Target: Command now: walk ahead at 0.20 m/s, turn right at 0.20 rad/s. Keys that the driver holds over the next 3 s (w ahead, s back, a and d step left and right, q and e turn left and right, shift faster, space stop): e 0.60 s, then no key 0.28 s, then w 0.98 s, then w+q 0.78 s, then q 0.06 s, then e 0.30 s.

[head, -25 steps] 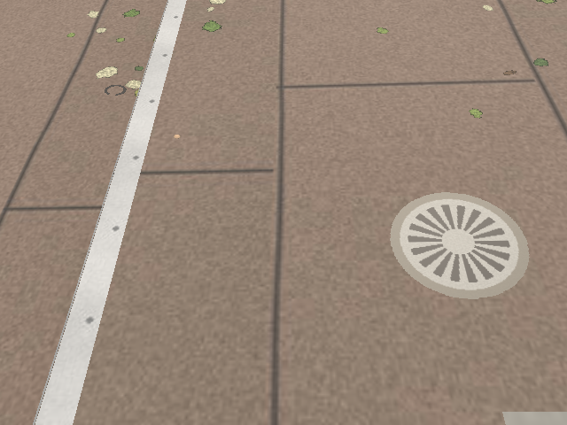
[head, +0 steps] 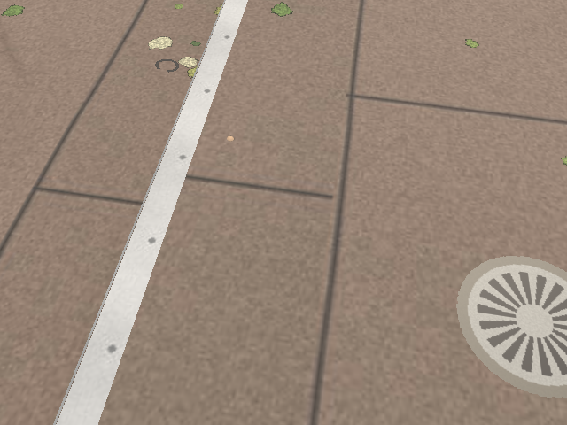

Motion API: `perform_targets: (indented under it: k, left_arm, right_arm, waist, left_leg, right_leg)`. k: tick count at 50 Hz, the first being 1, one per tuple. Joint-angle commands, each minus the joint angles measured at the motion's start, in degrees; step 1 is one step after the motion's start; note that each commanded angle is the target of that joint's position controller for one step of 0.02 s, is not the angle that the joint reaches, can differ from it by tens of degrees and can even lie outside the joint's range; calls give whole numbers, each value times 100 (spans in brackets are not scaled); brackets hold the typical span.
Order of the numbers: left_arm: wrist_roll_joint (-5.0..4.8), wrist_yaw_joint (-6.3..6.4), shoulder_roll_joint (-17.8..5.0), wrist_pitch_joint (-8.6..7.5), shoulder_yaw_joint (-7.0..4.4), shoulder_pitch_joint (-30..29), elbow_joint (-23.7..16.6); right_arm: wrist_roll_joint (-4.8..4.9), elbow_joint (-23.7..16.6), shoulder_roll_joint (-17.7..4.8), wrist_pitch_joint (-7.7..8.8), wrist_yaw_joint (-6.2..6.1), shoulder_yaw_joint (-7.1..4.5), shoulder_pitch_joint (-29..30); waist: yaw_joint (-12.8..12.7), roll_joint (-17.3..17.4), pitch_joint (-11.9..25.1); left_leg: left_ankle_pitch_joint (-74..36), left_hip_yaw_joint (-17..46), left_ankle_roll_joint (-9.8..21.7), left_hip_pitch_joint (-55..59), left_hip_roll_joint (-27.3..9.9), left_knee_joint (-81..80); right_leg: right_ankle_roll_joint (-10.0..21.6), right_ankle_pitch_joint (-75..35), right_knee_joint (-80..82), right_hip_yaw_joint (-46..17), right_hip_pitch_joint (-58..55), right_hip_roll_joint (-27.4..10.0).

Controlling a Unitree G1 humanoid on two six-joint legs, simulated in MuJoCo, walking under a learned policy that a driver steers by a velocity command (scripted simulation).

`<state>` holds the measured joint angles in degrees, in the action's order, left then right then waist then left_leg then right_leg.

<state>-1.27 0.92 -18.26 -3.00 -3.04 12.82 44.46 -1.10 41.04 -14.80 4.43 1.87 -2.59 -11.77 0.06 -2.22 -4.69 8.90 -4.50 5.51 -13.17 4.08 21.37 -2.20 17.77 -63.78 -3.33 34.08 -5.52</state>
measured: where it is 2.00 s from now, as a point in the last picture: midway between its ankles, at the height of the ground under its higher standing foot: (340, 393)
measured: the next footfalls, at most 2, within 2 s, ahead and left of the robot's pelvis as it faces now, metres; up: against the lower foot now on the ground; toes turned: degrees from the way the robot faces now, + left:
right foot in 0.30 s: +0.21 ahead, -0.14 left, +0.00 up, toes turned -11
left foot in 0.70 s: +0.25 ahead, +0.10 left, +0.00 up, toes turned -26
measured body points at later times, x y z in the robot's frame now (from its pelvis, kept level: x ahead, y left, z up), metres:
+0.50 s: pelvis +0.13 -0.03 +0.00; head +0.18 -0.06 +0.44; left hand +0.34 +0.21 -0.09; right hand +0.23 -0.34 -0.11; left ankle +0.15 +0.12 -0.68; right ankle +0.17 -0.13 -0.74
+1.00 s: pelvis +0.16 +0.01 +0.00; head +0.18 +0.02 +0.45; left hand +0.41 +0.19 -0.11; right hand +0.15 -0.28 -0.11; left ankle +0.22 +0.12 -0.74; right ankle +0.07 -0.10 -0.73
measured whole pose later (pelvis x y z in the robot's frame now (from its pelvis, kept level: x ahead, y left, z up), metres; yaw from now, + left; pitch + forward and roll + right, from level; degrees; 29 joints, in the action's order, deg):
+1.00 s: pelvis +0.16 +0.01 +0.00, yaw -25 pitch +1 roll -1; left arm -0.8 1.3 -15.8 2.6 -3.4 12.0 38.2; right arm 0.4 43.2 -13.6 -0.5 -1.0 -2.0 -11.7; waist 1.4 -1.0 -0.4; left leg 14.7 1.3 1.0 -15.1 -0.4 28.7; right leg -3.7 23.3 -35.0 -3.1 13.9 0.3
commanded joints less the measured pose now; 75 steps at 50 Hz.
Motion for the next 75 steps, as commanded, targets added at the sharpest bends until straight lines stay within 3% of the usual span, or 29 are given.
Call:
perform_targets:
  k: [1,9,14,15,16,17,18,20,27,34,35,36,37,39,43,46,51,52,53,54,56,59,62,68,69,70,71,73,75]
  left_arm:
    - [64,42,-269,86,-100,721,-97]
    - [80,-250,-265,118,-111,-254,-757]
    - [72,-343,-462,104,-275,341,-918]
    - [113,-233,-955,85,-434,786,-905]
    - [225,-122,-1626,108,-561,836,-1012]
    - [275,-112,-1168,101,-429,914,-1103]
    - [206,-115,-1004,102,-390,502,-1196]
    - [5,-66,-684,192,-309,-54,-1265]
    - [90,105,-935,405,-437,-262,-1369]
    - [76,87,-705,541,-340,-476,-1455]
    - [103,88,-543,540,-286,-250,-1404]
    - [188,72,-252,510,-197,-28,-1480]
    - [198,85,-564,434,-292,-240,-1563]
    - [120,98,-931,437,-452,-111,-1288]
    - [111,124,-318,527,-272,-104,-1127]
    - [103,70,46,504,-84,-425,-1185]
    - [21,23,-254,345,-152,1,-863]
    - [41,45,-310,287,-153,346,-787]
    - [136,58,-682,230,-250,861,-633]
    - [146,-23,-1032,179,-368,1081,-540]
    - [188,-4,-670,13,-252,1035,-518]
    - [65,12,-533,-48,-200,906,-503]
    - [53,-11,-610,-5,-222,783,-532]
    - [1,-51,-824,-28,-276,801,-439]
    - [36,-51,-645,-35,-213,861,-408]
    - [167,-39,-286,-35,-76,918,-526]
    - [33,5,161,-126,45,1396,-756]
    - [-172,-45,-667,-208,-160,760,-716]
    - [-6,-44,-529,-213,-145,461,-685]
  right_arm:
    - [-41,-250,-693,142,-120,-192,457]
    - [77,31,-995,-306,-339,-287,242]
    - [254,-25,-999,-525,-465,-319,364]
    - [156,-91,-943,-469,-467,-297,213]
    - [-110,-338,-501,-386,-386,-151,51]
    - [-49,-257,-700,-325,-275,-152,228]
    - [141,-303,-897,-332,-219,-208,422]
    - [93,-282,-855,-410,-293,-221,626]
    - [128,-145,-592,-500,-354,-158,415]
    - [128,-96,-638,-346,-194,-242,105]
    - [41,-126,-831,-327,-196,-294,38]
    - [-85,-220,-1373,-342,-227,-387,189]
    - [-230,-239,-1292,-317,-213,-370,251]
    - [-69,-344,-1010,-264,-250,-297,591]
    - [86,-239,-612,-290,-292,-141,568]
    - [78,-119,-683,-372,-313,-155,255]
    - [257,-4,-1062,-462,-325,-237,-173]
    - [216,-53,-831,-385,-300,-157,0]
    - [144,-245,-376,-254,-261,-38,376]
    - [164,-481,-402,-110,-241,-30,718]
    - [304,-572,-841,25,-177,-201,972]
    - [251,-505,-705,119,-40,-180,945]
    - [199,-515,-337,151,121,-30,1086]
    - [263,-370,-844,38,64,-196,309]
    - [271,-184,-1039,24,1,-305,-376]
    - [211,-54,-1426,19,-71,-408,-1270]
    - [83,0,-1946,41,-17,-467,-1588]
    - [176,-71,-1194,95,5,-249,-906]
    - [77,-137,-969,86,12,-184,-403]
  waist:
    - [-288,623,685]
    - [157,537,557]
    - [-256,487,889]
    - [-406,-157,1318]
    - [-116,-1539,1720]
    - [-412,-978,2650]
    - [-359,-502,2204]
    - [-122,189,1329]
    - [1,-525,1355]
    - [64,-823,1245]
    - [22,-469,1178]
    - [-304,1007,1008]
    - [-141,1813,793]
    - [-187,1036,625]
    - [-137,1022,677]
    - [146,1329,907]
    - [73,1142,401]
    - [-111,901,520]
    - [-301,-49,681]
    - [-434,-1039,416]
    - [-486,-937,-247]
    - [-398,-567,-244]
    - [-397,-587,14]
    - [182,-461,232]
    - [506,-259,610]
    - [842,565,1358]
    - [549,2345,1977]
    - [458,1260,844]
    - [193,602,444]
  left_leg:
    - [-3918,222,738,12,-1505,-864]
    - [-3428,-48,675,1217,-1885,-418]
    - [-4062,-307,176,1193,-1678,1470]
    - [-2930,-484,-251,381,-1154,2698]
    - [2149,-434,-769,-1766,-35,4681]
    - [3041,965,-799,-2085,105,5539]
    - [2749,1146,-751,-2369,-173,5691]
    - [2093,1038,-776,-2467,-478,4878]
    - [1255,853,-1099,-1141,-219,2671]
    - [318,642,-720,-117,-251,571]
    - [89,1067,-500,257,-745,110]
    - [-474,2496,116,478,-1931,-330]
    - [-702,3533,1003,-98,-2640,-644]
    - [-666,2810,873,-120,-2198,-461]
    - [-1483,1751,598,298,-1567,-161]
    - [-110,1556,505,509,-1368,-282]
    - [2101,1989,380,-397,-1391,-443]
    - [1932,1823,168,-985,-1272,-57]
    - [1672,879,-221,-1846,-653,1077]
    - [1812,197,-474,-2397,-221,1955]
    - [2205,632,-440,-3301,-627,3278]
    - [1318,627,-362,-3666,-901,3079]
    - [456,242,-502,-2240,-662,2021]
    - [-103,143,-288,-63,-365,1071]
    - [-31,174,-141,806,-365,979]
    - [419,1310,188,2075,-1310,802]
    - [2305,4441,1045,2975,-2536,-481]
    - [2864,4137,854,1995,-2486,-925]
    - [1455,2962,708,1035,-1984,-942]
  right_leg:
    - [-137,-914,661,-92,-590,-28]
    - [6,-1156,2334,314,-178,44]
    - [545,-1273,3584,706,-1270,571]
    - [924,-3670,3828,-197,-2481,135]
    - [2208,-6368,3659,-2447,-4033,-1438]
    - [2677,-5801,3877,-3084,-4382,-1689]
    - [2429,-5080,3937,-2469,-4083,-1474]
    - [1836,-3612,4158,-1778,-3100,-941]
    - [1548,-2559,4294,-1531,-2085,-347]
    - [1097,-1167,3861,-1978,-1793,-129]
    - [812,-529,3503,-1774,-1465,138]
    - [429,774,2471,-879,-680,957]
    - [156,1865,1279,-578,-381,1141]
    - [-8,1404,-3,-815,-292,1053]
    - [-313,803,346,-583,-541,924]
    - [-343,791,2117,31,-1306,602]
    - [290,-28,4344,462,-2704,791]
    - [542,-47,4345,5,-3413,388]
    - [938,612,4331,-1006,-3939,-286]
    - [1540,1399,4995,-2365,-3598,-1109]
    - [1842,1405,5427,-2832,-3548,-1419]
    - [1532,331,5482,-1947,-3945,-1044]
    - [1313,-639,5468,-921,-3134,-554]
    - [1003,-1405,4767,-610,-2340,-677]
    - [833,-2023,3773,-296,-2121,-411]
    - [543,-1252,1904,84,-1317,-6]
    - [217,1415,-90,27,210,880]
    - [376,888,-951,-339,1101,314]
    - [436,39,-503,-197,772,-92]
Over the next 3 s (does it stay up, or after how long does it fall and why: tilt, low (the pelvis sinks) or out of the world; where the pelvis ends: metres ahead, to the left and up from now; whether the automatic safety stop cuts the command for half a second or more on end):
stays up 1.06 -0.25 -0.02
